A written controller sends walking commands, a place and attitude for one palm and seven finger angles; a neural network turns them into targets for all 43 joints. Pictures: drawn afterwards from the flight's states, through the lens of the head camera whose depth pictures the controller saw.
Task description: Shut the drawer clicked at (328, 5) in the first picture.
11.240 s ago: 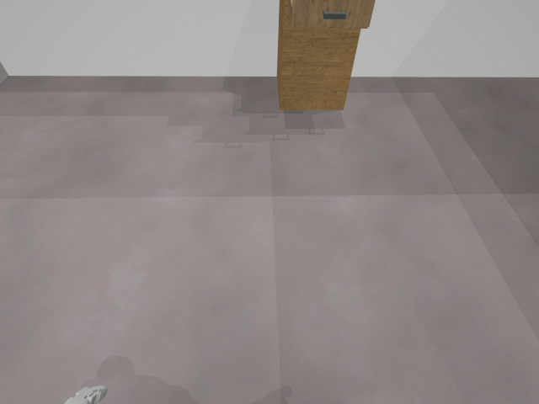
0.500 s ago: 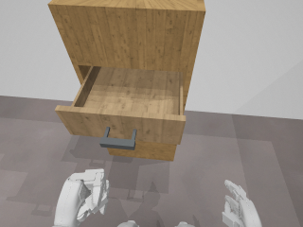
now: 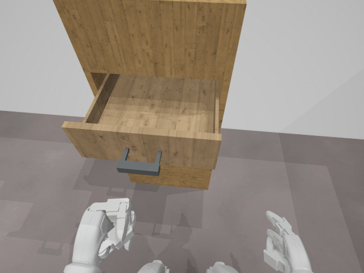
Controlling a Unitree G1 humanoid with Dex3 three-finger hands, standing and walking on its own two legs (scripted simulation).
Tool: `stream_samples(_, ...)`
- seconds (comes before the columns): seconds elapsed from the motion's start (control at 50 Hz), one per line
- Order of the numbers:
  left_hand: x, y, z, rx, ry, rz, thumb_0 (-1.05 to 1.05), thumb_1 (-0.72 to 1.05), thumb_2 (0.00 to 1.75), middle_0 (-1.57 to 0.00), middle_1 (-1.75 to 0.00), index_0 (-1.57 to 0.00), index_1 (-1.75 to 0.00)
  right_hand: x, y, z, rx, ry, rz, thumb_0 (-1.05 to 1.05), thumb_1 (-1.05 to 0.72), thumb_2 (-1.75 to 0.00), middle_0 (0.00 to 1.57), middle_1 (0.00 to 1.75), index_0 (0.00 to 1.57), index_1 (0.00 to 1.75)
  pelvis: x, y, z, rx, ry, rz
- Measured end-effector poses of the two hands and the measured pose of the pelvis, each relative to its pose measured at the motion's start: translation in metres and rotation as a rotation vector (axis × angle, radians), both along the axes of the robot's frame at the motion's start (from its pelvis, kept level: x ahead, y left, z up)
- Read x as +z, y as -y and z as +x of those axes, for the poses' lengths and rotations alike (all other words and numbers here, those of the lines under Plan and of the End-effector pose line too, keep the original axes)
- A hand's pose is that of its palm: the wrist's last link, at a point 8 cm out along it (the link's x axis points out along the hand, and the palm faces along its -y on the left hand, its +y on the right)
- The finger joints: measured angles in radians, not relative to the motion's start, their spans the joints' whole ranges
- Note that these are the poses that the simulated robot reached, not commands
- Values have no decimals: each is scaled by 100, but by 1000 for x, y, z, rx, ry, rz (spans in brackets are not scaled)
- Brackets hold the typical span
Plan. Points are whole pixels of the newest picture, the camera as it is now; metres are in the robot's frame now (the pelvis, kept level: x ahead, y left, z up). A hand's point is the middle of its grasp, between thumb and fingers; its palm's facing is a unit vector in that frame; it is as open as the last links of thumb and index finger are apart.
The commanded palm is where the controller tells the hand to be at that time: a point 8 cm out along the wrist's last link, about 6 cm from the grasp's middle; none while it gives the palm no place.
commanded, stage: bring the fist close to the handle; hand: left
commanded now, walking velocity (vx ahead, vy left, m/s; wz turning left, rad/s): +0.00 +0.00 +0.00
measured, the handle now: (140, 160) +0.38 +0.13 -0.01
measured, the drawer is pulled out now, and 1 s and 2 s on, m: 0.21 0.21 0.18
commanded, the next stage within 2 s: push the drawer shut in 1.20 s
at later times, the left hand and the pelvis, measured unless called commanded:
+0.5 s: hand (138, 210) +0.25 +0.11 +0.02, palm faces -0.09 -1.00 -0.01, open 3.3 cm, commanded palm +0.23 +0.16 +0.02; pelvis +0.00 +0.00 -0.02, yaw +0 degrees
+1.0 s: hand (149, 199) +0.28 +0.09 -0.01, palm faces -0.11 -0.99 -0.01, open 3.3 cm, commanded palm +0.26 +0.14 -0.01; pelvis -0.01 +0.01 -0.04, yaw -1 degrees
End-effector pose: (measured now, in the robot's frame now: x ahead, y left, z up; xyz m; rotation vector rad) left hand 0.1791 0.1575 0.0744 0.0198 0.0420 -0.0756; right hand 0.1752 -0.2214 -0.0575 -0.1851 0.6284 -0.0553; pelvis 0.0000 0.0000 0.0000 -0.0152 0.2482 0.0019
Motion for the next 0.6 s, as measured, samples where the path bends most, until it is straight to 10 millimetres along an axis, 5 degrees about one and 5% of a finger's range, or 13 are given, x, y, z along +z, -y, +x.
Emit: stream_samples(0.6, -66, 0, 62, -35, -1, -13, 2, 90, 90, -140, -160, -140, -160, -51, 5, -17, -15, -156, -40, 1, -91, -90, 20, 30, 20, 30, -30, -5, -6, -3, -112, -10)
